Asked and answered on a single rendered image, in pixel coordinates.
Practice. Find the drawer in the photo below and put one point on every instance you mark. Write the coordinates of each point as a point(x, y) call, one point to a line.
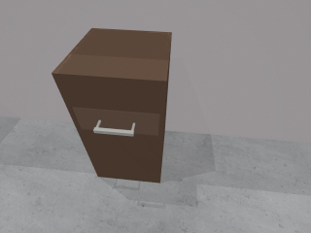
point(145, 123)

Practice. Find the handle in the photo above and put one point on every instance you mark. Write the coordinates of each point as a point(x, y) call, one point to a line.
point(112, 131)

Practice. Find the cabinet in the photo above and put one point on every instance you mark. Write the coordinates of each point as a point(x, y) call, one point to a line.
point(119, 70)

